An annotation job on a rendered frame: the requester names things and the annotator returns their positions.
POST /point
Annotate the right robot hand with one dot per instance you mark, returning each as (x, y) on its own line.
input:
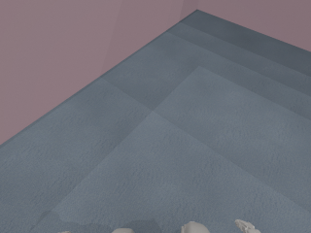
(246, 227)

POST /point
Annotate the robot right thigh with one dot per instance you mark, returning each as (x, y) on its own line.
(194, 227)

